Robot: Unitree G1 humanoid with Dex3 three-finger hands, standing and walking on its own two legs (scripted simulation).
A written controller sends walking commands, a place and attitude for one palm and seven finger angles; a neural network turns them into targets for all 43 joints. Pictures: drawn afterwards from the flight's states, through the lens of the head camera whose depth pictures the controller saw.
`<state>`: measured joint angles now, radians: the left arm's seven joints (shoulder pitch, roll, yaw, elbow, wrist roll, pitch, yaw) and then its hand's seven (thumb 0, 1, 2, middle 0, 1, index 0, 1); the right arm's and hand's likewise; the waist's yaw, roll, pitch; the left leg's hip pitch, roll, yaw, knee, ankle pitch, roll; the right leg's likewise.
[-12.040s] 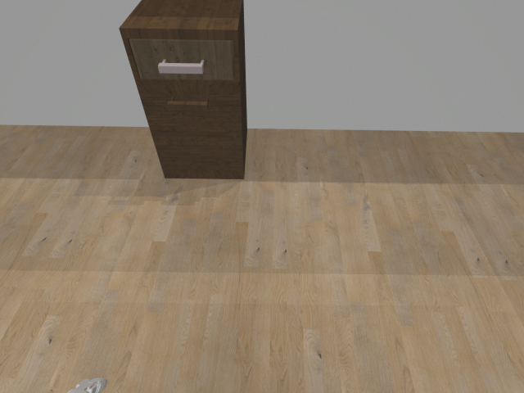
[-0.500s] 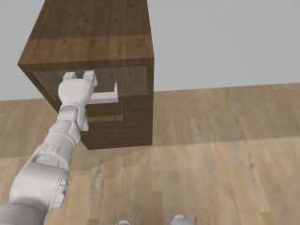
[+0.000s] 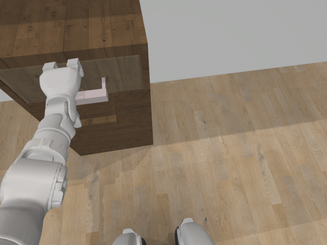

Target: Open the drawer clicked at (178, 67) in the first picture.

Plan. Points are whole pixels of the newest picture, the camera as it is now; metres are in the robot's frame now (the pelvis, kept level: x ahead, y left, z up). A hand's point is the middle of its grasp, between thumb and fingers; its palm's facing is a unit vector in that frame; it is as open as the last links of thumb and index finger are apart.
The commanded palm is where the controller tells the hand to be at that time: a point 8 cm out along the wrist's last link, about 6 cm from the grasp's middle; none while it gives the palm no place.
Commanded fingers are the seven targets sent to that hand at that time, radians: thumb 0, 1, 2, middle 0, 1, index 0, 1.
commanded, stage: move the hooked fingers above the handle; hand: left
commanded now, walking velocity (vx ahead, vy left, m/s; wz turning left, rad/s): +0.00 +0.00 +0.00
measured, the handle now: (78, 91) +0.56 +0.20 -0.05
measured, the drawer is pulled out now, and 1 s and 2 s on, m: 0.00 0.00 0.00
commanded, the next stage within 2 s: none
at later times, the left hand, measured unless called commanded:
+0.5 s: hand (72, 95) +0.51 +0.19 +0.00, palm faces -0.07 -0.02 -1.00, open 13.8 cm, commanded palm +0.49 +0.18 +0.06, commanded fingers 0.00 -0.50 0.30 -0.30 -1.20 -0.30 -1.20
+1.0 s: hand (72, 98) +0.50 +0.19 +0.00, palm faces -0.07 -0.03 -1.00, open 13.8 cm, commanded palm +0.49 +0.19 +0.06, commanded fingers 0.00 -0.50 0.30 -0.30 -1.20 -0.30 -1.20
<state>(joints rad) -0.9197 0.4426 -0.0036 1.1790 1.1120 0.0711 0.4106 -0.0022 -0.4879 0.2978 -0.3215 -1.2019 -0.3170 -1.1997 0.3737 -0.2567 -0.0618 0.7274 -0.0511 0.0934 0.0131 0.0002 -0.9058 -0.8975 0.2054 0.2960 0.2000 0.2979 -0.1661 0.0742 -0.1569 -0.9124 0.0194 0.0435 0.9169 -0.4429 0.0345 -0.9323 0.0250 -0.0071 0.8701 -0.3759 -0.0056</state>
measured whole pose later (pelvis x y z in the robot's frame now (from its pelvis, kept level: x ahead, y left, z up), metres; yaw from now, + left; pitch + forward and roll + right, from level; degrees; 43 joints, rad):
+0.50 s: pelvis +0.00 +0.00 +0.00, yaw +1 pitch +25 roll -2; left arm -0.93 0.41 -0.05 1.18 1.10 0.08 0.41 0.00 -0.49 0.30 -0.32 -1.20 -0.32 -1.20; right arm 0.32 -0.25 -0.06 0.71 -0.05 0.09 0.01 0.00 -0.91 -0.90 0.21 0.30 0.20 0.30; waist -0.15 0.07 -0.15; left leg -0.89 0.01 0.02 0.91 -0.44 0.03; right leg -0.90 0.02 -0.03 0.86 -0.38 -0.01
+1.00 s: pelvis +0.01 +0.00 +0.00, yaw +2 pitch +24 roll -2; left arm -0.88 0.41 -0.08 1.13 1.09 0.00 0.39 0.00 -0.49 0.30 -0.32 -1.20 -0.32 -1.20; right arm 0.36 -0.25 -0.07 0.74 -0.05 0.09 0.00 0.00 -0.91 -0.90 0.21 0.30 0.20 0.30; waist -0.13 0.07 -0.16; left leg -0.87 0.01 0.01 0.90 -0.44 0.03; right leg -0.87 0.02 -0.04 0.84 -0.39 -0.01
